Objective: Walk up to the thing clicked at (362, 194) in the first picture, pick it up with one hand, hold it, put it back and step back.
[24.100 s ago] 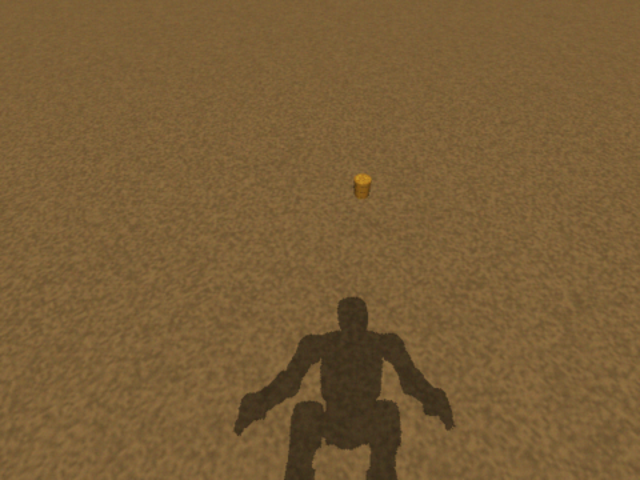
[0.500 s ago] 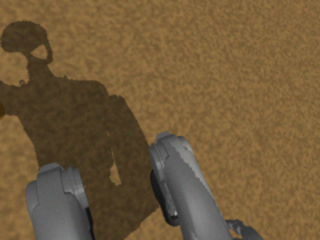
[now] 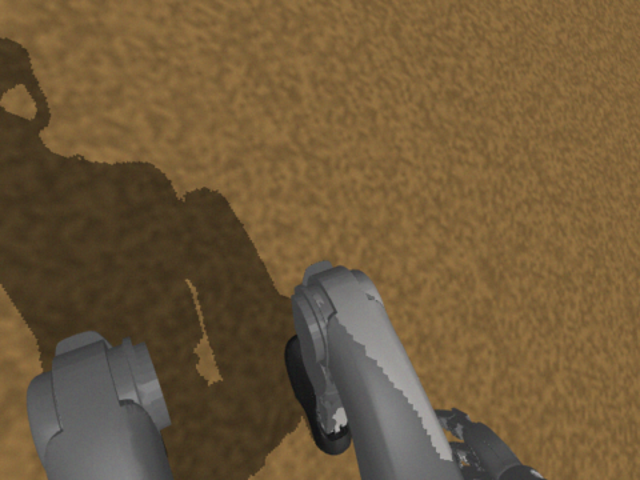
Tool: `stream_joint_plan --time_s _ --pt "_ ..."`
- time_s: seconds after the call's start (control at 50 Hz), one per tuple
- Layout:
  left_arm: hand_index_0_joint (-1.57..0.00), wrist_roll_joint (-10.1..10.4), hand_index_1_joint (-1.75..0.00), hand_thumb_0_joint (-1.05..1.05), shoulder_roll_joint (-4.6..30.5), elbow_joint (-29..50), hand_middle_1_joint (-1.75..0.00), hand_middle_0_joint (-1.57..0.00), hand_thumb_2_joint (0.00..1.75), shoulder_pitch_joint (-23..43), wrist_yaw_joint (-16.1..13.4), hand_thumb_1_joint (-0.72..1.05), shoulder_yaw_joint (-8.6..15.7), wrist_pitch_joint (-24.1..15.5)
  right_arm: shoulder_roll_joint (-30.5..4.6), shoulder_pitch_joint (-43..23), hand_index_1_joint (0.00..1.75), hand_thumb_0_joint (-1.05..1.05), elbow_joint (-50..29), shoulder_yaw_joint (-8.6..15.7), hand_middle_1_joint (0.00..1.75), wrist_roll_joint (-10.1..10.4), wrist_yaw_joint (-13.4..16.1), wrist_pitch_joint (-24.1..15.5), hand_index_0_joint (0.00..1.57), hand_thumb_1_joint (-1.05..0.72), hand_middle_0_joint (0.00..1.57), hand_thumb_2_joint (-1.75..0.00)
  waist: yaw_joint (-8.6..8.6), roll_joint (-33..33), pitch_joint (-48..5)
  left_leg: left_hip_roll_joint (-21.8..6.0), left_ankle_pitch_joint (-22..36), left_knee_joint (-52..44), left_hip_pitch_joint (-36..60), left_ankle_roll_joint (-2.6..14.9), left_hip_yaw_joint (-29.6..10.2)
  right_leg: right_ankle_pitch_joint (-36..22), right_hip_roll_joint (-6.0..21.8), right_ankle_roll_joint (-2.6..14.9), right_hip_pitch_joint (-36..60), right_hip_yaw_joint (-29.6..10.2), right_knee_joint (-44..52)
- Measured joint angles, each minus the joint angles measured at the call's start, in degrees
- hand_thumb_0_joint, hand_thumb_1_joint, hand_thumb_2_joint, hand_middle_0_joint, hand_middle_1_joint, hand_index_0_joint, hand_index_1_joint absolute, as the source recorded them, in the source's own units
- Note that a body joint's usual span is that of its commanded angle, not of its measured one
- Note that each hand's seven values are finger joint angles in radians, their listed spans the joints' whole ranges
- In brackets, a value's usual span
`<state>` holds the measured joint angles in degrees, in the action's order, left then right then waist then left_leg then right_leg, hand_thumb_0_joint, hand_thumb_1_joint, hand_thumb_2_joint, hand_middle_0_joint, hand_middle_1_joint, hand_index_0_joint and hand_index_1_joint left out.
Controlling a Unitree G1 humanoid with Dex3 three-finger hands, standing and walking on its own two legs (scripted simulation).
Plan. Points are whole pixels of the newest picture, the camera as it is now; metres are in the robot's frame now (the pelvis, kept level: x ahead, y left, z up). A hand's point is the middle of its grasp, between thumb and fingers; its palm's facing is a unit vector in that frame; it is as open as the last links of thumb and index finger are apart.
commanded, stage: rest palm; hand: left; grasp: from above
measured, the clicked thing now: out of the picture +0.48 +0.35 -0.28
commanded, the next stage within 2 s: close in 0.76 s
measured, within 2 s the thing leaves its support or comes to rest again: neither
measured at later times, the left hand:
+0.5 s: hand out of the picture +0.48 +0.35 -0.22, palm faces -0.43 -0.13 -0.89, open 12.6 cm
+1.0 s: hand out of the picture +0.47 +0.35 -0.24, palm faces -0.44 -0.13 -0.89, open 12.0 cm
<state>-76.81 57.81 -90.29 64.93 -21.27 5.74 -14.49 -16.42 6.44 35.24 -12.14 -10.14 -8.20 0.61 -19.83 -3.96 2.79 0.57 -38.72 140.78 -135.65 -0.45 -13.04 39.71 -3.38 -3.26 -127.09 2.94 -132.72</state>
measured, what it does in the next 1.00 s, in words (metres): stands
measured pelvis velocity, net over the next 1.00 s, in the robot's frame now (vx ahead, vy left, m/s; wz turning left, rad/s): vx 0.00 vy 0.00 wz -0.05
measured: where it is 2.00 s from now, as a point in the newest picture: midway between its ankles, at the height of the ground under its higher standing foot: (243, 452)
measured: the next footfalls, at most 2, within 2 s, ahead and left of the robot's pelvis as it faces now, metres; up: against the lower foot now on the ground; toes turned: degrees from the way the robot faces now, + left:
none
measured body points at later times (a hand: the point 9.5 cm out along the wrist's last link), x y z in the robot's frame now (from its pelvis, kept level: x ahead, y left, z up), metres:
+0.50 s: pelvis +0.00 +0.00 -0.01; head +0.28 +0.13 +0.32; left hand +0.49 +0.36 -0.17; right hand +0.05 -0.26 -0.07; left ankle +0.07 +0.13 -0.29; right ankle +0.11 -0.15 -0.29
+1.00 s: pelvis +0.00 +0.00 -0.01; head +0.28 +0.13 +0.32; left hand +0.49 +0.36 -0.19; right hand +0.06 -0.26 -0.07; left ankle +0.07 +0.13 -0.29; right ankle +0.11 -0.15 -0.29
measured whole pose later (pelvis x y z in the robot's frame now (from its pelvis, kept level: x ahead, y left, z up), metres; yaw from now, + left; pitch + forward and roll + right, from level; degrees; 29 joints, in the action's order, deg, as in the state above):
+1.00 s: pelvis +0.00 +0.00 -0.01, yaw -3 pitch +29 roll -15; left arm -75.4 64.0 -94.1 63.0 -27.1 7.4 -15.5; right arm -18.3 4.8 35.4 -16.8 -13.4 -9.6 -5.8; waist -21.1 -7.5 8.2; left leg -0.2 -40.4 144.5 -135.0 -1.5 -16.6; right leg 39.0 -4.1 -4.5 -126.8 5.6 -134.3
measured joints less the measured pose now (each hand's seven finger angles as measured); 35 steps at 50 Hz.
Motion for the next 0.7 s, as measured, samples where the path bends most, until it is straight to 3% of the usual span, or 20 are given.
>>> stream_joint_plan --time_s 0.34,0.7 --pt "-0.18 0.67 -1.05 0.0 4.73 -1.81 -1.06 -0.17 0.99 -1.31 -2.58 -0.38 2.05 -1.27 -0.82 2.28 0.3 0.0 1.35 -3.08 0.3 -1.88 -0.54 -2.99 0.2 -0.9 0.2 -0.89 -1.17 -1.77 3.54 -0.51 -0.72 2.26 -0.27 -0.48 -1.83 -0.48 -0.74 -0.76 -0.47 1.26 -1.13" --pt "-0.22 0.7 -1.08 0.0 5.36 -3.0 -1.09 -0.21 1.03 -1.56 -5.04 -0.32 1.89 -0.94 -1.6 -0.98 0.3 0.0 0.36 -3.66 0.3 -3.0 -1.2 -5.46 0.2 -0.9 0.2 -0.9 -1.17 -2.95 4.31 -0.65 -1.61 3.15 0.35 -1.12 -3.08 -0.39 -0.62 -1.06 -0.05 2.28 -1.5"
